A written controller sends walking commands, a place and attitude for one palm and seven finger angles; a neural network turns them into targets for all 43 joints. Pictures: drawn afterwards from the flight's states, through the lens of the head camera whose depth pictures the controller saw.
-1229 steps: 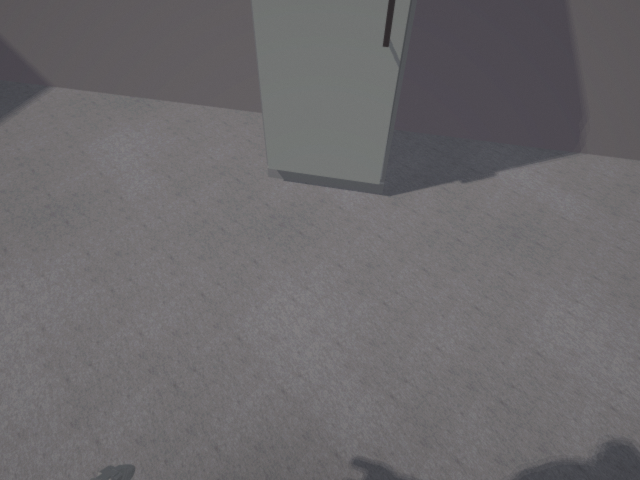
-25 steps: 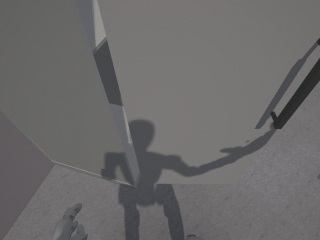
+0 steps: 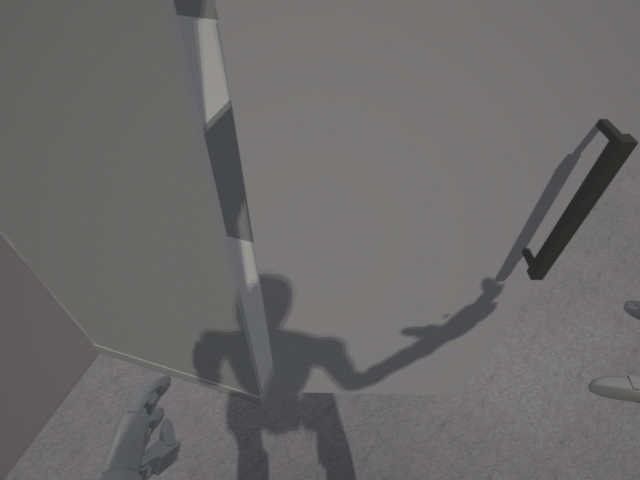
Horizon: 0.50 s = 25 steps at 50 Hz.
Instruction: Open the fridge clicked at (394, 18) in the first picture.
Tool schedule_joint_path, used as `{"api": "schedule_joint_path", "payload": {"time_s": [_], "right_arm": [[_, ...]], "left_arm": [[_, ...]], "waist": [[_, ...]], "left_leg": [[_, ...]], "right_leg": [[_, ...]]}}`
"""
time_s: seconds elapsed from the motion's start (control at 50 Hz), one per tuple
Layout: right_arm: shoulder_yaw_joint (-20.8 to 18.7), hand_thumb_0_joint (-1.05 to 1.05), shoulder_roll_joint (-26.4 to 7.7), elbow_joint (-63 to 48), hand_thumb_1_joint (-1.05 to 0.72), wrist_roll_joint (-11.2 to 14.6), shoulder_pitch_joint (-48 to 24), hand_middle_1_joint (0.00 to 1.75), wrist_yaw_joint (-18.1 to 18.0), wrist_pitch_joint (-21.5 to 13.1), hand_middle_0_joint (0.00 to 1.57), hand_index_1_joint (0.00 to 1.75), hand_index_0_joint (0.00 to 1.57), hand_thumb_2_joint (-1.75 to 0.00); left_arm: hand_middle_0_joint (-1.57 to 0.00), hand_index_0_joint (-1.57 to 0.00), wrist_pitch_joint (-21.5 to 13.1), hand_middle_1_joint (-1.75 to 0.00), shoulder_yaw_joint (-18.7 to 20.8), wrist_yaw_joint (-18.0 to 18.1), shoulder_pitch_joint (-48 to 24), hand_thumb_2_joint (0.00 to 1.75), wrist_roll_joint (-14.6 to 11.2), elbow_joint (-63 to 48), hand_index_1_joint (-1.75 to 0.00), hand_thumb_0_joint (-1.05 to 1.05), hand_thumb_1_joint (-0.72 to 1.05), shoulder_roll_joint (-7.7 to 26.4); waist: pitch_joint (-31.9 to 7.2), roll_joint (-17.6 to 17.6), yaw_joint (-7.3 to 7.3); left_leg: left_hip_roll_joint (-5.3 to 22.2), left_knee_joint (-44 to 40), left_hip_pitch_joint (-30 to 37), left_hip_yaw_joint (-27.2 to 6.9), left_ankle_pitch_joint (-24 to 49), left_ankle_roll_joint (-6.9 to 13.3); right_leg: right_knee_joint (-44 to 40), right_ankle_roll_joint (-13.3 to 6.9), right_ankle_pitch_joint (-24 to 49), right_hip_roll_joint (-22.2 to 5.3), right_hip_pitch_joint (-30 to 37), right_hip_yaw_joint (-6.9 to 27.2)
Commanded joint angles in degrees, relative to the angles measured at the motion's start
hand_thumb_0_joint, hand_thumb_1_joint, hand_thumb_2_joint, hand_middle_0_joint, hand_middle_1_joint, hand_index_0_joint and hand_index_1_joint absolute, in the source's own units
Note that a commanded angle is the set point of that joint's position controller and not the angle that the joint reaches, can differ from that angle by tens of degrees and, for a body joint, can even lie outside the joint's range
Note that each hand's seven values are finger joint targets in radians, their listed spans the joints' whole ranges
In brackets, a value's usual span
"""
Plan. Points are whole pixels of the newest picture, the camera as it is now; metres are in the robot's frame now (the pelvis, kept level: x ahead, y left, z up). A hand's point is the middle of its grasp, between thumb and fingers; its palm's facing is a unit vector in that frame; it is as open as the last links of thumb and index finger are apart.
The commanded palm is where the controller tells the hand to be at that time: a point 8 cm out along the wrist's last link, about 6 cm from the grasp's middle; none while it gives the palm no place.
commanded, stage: draw the hand back to the body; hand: right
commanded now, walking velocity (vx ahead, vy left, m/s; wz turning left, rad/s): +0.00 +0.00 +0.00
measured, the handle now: (566, 209) +0.47 -0.36 +0.10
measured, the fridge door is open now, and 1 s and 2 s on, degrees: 74 74 74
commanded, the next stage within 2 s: step back with the hand held close in 0.98 s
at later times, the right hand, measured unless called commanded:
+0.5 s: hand (598, 321) +0.24 -0.26 +0.16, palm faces +0.49 +0.79 -0.37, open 9.8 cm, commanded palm +0.19 -0.29 +0.18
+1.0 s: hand (570, 323) +0.23 -0.23 +0.17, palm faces +0.46 +0.80 -0.38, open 7.4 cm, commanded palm +0.19 -0.26 +0.18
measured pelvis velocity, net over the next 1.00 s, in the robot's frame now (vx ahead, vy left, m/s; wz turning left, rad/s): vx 0.04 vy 0.03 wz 0.05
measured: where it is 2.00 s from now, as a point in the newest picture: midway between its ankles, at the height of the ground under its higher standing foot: outside the picture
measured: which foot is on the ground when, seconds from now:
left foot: down 0.00-1.00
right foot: down 0.00-1.00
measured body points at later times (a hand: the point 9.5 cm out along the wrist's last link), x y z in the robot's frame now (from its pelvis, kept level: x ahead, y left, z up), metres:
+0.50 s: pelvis +0.03 +0.02 +0.02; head +0.00 +0.04 +0.47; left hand +0.20 +0.26 -0.07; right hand +0.21 -0.30 +0.18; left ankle -0.02 +0.12 -0.73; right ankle +0.06 -0.11 -0.73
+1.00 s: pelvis +0.04 +0.03 +0.02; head +0.00 +0.06 +0.46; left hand +0.21 +0.27 -0.07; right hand +0.20 -0.27 +0.19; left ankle -0.02 +0.12 -0.73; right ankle +0.06 -0.11 -0.73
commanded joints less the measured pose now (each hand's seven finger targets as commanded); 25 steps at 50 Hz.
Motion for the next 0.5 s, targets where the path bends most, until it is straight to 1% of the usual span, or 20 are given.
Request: {"api": "schedule_joint_path", "payload": {"time_s": [0.0,0.02,0.04,0.08,0.1,0.12,0.14,0.16,0.18,0.24,0.26,0.28,0.3,0.34,0.36,0.38,0.4,0.42,0.44,0.48], "right_arm": [[-4.5,0.0,-15.8,-21.2,0.15,-6.6,-8.3,0.92,-15.8,-6.1,0.24,0.92,0.24,-0.39],[-4.8,0.0,-15.7,-21.9,0.12,-7.5,-7.2,0.89,-17.4,-6.4,0.24,0.89,0.24,-0.41],[-3.1,0.0,-13.3,-22.9,0.08,-8.3,-5.2,0.87,-18.4,-6.5,0.23,0.87,0.23,-0.43],[-1.5,0.0,-10.9,-23.5,0.01,-9.4,-3.9,0.83,-19.9,-6.4,0.23,0.83,0.23,-0.46],[-1.2,0.0,-10.3,-22.1,-0.03,-9.9,-2.8,0.81,-20.3,-6.2,0.23,0.81,0.23,-0.48],[-1.3,0.0,-10.0,-21.6,-0.07,-10.1,-1.6,0.79,-20.6,-6.1,0.23,0.79,0.23,-0.5],[-0.6,0.0,-9.1,-23.0,-0.1,-10.3,-1.2,0.77,-20.8,-6.1,0.23,0.77,0.23,-0.51],[-0.8,0.0,-9.4,-24.0,-0.14,-10.7,-1.4,0.75,-20.9,-6.2,0.23,0.75,0.23,-0.53],[-0.1,0.0,-8.3,-25.2,-0.17,-10.8,-0.6,0.73,-21.0,-6.2,0.22,0.73,0.22,-0.55],[-0.1,0.0,-7.7,-27.4,-0.28,-10.9,2.6,0.66,-21.1,-6.0,0.22,0.66,0.22,-0.6],[0.2,0.0,-7.2,-29.1,-0.32,-11.0,2.7,0.64,-21.1,-6.1,0.22,0.64,0.22,-0.62],[0.1,0.0,-7.3,-30.4,-0.36,-11.2,3.2,0.62,-21.2,-6.2,0.22,0.62,0.22,-0.64],[-0.5,0.0,-7.8,-30.7,-0.39,-11.2,4.7,0.6,-21.2,-6.1,0.22,0.6,0.22,-0.65],[0.5,0.0,-6.0,-33.0,-0.47,-11.1,7.4,0.55,-21.0,-6.1,0.22,0.55,0.22,-0.69],[0.3,0.0,-6.1,-34.4,-0.5,-11.1,8.2,0.53,-21.0,-6.2,0.21,0.53,0.21,-0.71],[0.5,0.0,-5.8,-35.4,-0.54,-11.2,8.9,0.51,-21.0,-6.3,0.21,0.51,0.21,-0.73],[0.1,0.0,-6.2,-36.2,-0.57,-11.2,9.8,0.49,-21.0,-6.3,0.21,0.49,0.21,-0.74],[0.8,0.0,-5.3,-36.9,-0.61,-11.2,11.1,0.47,-20.9,-6.3,0.21,0.47,0.21,-0.76],[1.1,0.0,-4.8,-37.3,-0.65,-11.1,12.1,0.45,-20.9,-6.3,0.21,0.45,0.21,-0.78],[1.6,0.0,-4.3,-39.5,-0.72,-11.2,13.4,0.41,-20.7,-6.4,0.21,0.41,0.21,-0.81]], "left_arm": [[-0.2,-0.2,-2.6,-0.3,3.3,0.1,-7.2,0.9,1.0,-6.8,-0.3,0.0,0.9,6.8],[-0.2,-0.2,-2.4,-0.3,3.3,-0.2,-7.7,0.9,1.1,-6.5,-0.3,0.0,0.9,6.8],[-0.2,-0.2,-2.2,-0.3,3.4,-0.5,-8.1,0.9,1.1,-6.4,-0.3,0.0,0.9,6.2],[-0.2,-0.2,-1.8,-0.3,3.6,-0.9,-8.6,0.9,1.2,-5.8,-0.3,0.0,0.9,5.9],[-0.2,-0.2,-1.4,-0.3,3.7,-1.1,-8.4,0.9,1.2,-5.2,-0.3,0.0,0.9,6.0],[-0.2,-0.2,-1.1,-0.3,3.8,-1.3,-8.7,0.9,1.3,-5.1,-0.3,0.0,0.9,6.0],[-0.2,-0.2,-0.8,-0.3,3.9,-1.4,-9.1,0.9,1.2,-5.2,-0.3,0.0,0.9,5.7],[-0.2,-0.2,-0.5,-0.3,3.9,-1.5,-9.4,0.9,1.3,-5.0,-0.3,0.0,0.9,5.6],[-0.2,-0.2,-0.2,-0.3,4.0,-1.6,-9.6,0.9,1.4,-5.0,-0.3,0.0,0.9,5.3],[-0.2,-0.2,0.3,-0.3,4.0,-1.8,-10.3,0.9,1.5,-5.0,-0.3,0.0,0.9,5.0],[-0.2,-0.2,0.5,-0.3,4.1,-1.9,-10.6,0.9,1.6,-5.2,-0.3,0.0,0.9,4.8],[-0.2,-0.2,0.6,-0.3,4.2,-2.0,-10.7,0.9,1.7,-5.2,-0.3,0.0,0.9,4.8],[-0.2,-0.2,0.7,-0.3,4.3,-2.0,-10.7,0.9,1.8,-5.1,-0.3,0.0,0.9,4.9],[-0.2,-0.2,0.9,-0.3,4.2,-2.3,-11.0,0.9,1.9,-5.4,-0.3,0.0,0.9,4.3],[-0.2,-0.2,1.0,-0.3,4.3,-2.4,-11.0,0.9,1.9,-5.5,-0.3,0.0,0.9,4.2],[-0.2,-0.2,1.1,-0.3,4.3,-2.4,-10.9,0.9,2.0,-5.5,-0.3,0.0,0.9,4.1],[-0.2,-0.2,1.1,-0.3,4.5,-2.4,-10.9,0.9,2.0,-5.7,-0.3,0.0,0.9,4.2],[-0.2,-0.2,1.2,-0.3,4.4,-2.5,-10.9,0.9,2.1,-5.7,-0.3,0.0,0.9,3.9],[-0.2,-0.2,1.4,-0.3,4.4,-2.6,-10.8,0.9,2.1,-5.9,-0.3,0.0,0.9,3.7],[-0.2,-0.2,1.5,-0.3,4.5,-2.7,-10.7,0.9,2.2,-6.1,-0.3,0.0,0.9,3.6]], "waist": [[-6.4,-7.4,0.33],[-6.6,-7.1,0.3],[-6.2,-6.3,0.19],[-5.1,-5.7,0.35],[-3.3,-3.7,0.36],[-3.2,-2.0,0.3],[-3.2,-2.2,0.14],[-3.4,-2.4,0.04],[-3.7,-3.2,0.01],[-3.3,-1.8,-0.49],[-3.5,-2.3,-0.55],[-4.1,-1.7,-0.54],[-3.6,-2.6,-0.85],[-2.9,-2.7,-0.83],[-3.7,-2.7,-0.93],[-3.6,-1.7,-0.81],[-3.3,-2.1,-0.91],[-2.4,-2.2,-0.87],[-2.2,-0.8,-0.87],[-2.9,-1.5,-0.88]], "left_leg": [[-0.8,-10.9,-1.2,-3.4,0.1,1.5],[-0.9,-11.4,-0.8,-3.4,0.9,1.4],[-1.2,-11.6,0.2,-3.1,1.6,1.4],[-1.4,-12.3,0.9,-3.1,2.8,1.2],[-1.6,-13.2,1.3,-3.1,3.0,1.2],[-1.6,-13.7,1.5,-3.1,3.1,0.8],[-1.7,-13.9,2.3,-3.1,4.0,0.8],[-1.8,-14.2,2.6,-3.2,5.0,0.8],[-1.8,-14.2,3.2,-3.0,5.9,0.8],[-1.9,-15.1,4.8,-3.0,8.2,0.7],[-1.9,-15.3,5.0,-3.1,8.9,0.6],[-1.8,-15.3,5.5,-3.1,9.8,0.5],[-1.7,-15.6,6.1,-3.2,10.8,0.6],[-1.8,-15.6,6.2,-3.2,12.5,0.4],[-1.7,-15.6,6.6,-3.2,13.3,0.4],[-1.8,-15.5,6.8,-3.0,14.4,0.3],[-1.7,-15.7,7.0,-3.1,15.2,0.2],[-1.6,-15.8,6.7,-3.3,15.9,0.0],[-1.6,-15.7,6.8,-3.1,16.0,-0.1],[-1.5,-15.2,7.2,-3.4,18.5,-0.2]], "right_leg": [[-13.4,0.5,-5.8,1.3,11.3,1.5],[-14.0,0.4,-4.2,1.0,12.2,0.8],[-14.6,0.3,-2.8,1.0,12.8,0.5],[-15.7,0.1,-1.2,0.8,14.1,-0.3],[-16.2,0.0,-0.8,0.7,13.6,-0.5],[-16.6,-0.1,-0.1,0.7,14.1,-1.1],[-16.8,-0.3,1.4,0.7,14.9,-1.4],[-17.0,-0.3,2.6,0.8,15.8,-1.7],[-17.3,-0.3,3.8,0.7,16.6,-1.9],[-17.7,-0.6,6.7,0.9,17.6,-2.5],[-17.6,-0.6,7.6,0.9,18.3,-2.8],[-17.5,-0.7,8.6,1.0,18.8,-3.0],[-17.4,-0.7,9.4,1.0,18.7,-3.2],[-17.4,-0.7,10.9,1.1,19.1,-3.5],[-17.1,-0.7,11.6,1.2,19.6,-3.7],[-17.0,-0.8,12.5,1.2,19.8,-3.9],[-16.7,-0.8,12.9,1.3,19.6,-4.1],[-16.5,-0.9,13.2,1.2,19.7,-4.4],[-16.5,-0.9,13.1,1.3,19.4,-4.4],[-15.9,-1.1,14.9,1.3,20.0,-4.7]]}}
